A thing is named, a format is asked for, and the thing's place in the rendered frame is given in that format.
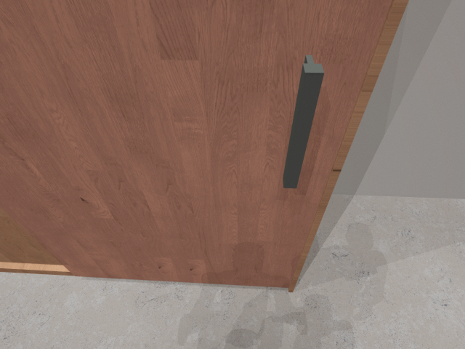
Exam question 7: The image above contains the handle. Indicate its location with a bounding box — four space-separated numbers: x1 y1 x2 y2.
283 55 324 188

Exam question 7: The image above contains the wardrobe door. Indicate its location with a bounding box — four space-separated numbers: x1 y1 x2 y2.
0 0 392 288
0 208 61 265

